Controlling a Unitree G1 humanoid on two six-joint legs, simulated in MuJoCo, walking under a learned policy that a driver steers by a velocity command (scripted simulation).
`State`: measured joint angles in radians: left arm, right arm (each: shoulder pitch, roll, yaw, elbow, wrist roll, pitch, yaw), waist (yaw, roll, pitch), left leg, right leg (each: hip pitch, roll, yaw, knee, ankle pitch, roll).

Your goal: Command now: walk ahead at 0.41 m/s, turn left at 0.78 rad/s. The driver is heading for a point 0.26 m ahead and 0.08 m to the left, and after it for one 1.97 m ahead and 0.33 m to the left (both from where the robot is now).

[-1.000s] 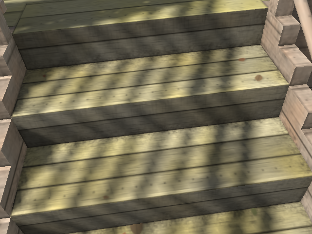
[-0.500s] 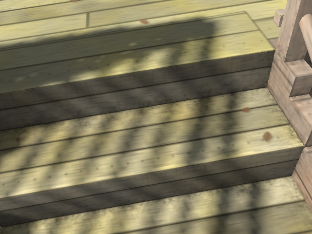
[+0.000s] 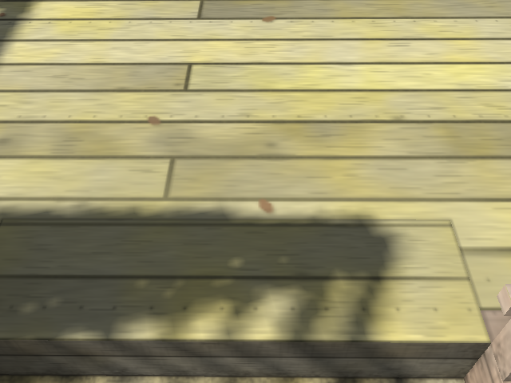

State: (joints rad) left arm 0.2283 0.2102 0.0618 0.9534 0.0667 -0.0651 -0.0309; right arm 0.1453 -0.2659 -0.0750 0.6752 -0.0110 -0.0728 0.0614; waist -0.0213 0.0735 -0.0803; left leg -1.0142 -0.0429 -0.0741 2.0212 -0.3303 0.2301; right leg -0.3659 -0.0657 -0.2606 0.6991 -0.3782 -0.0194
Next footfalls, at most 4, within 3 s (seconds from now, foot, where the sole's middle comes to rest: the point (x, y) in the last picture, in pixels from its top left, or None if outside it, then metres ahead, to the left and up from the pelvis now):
0.18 left None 0.31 0.12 -0.58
0.80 right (341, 294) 0.57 -0.15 -0.41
1.60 left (221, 264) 0.65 0.10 -0.41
2.10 right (321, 222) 0.76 -0.13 -0.41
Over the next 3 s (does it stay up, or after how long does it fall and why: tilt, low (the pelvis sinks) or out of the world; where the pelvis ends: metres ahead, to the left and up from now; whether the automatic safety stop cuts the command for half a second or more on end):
stays up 1.07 -0.05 0.37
